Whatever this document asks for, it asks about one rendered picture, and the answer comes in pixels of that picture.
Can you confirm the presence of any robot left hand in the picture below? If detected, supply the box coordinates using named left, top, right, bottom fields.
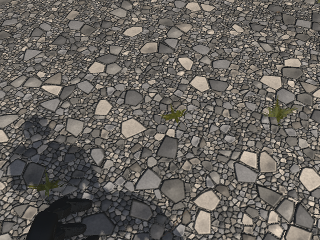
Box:
left=23, top=196, right=100, bottom=240

